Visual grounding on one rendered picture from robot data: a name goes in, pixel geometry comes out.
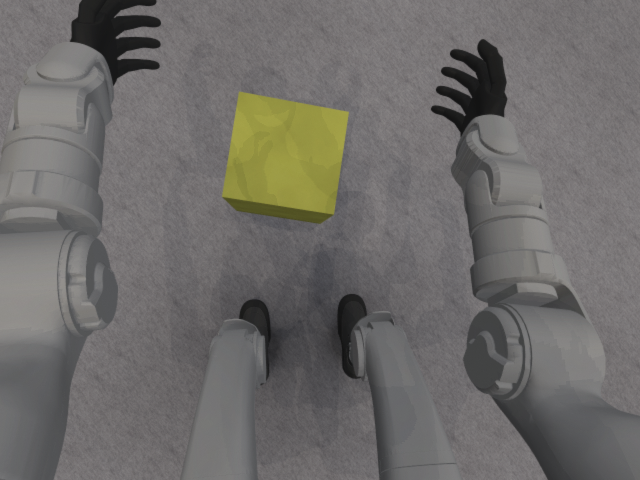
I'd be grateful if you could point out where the right robot hand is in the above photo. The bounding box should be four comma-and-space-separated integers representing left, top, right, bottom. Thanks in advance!
431, 39, 507, 136

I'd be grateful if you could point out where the left robot shin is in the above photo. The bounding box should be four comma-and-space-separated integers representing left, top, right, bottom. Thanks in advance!
208, 319, 261, 359

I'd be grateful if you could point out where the right robot forearm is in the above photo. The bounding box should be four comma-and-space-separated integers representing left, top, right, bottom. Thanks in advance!
451, 115, 606, 377

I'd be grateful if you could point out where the left robot hand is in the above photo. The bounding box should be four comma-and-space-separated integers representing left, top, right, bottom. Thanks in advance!
70, 0, 161, 86

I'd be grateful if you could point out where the right robot foot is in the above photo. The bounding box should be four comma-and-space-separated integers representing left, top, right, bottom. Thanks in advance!
337, 294, 367, 379

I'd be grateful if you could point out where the right robot upper arm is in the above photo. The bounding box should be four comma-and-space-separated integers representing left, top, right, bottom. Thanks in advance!
463, 303, 640, 480

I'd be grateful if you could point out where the left robot upper arm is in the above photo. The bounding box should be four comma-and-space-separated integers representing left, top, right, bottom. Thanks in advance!
0, 230, 118, 480

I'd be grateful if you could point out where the left robot forearm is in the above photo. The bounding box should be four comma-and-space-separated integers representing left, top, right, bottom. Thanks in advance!
0, 42, 114, 237

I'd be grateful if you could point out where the carton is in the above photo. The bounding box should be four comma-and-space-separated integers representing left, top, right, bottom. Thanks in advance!
222, 92, 349, 224

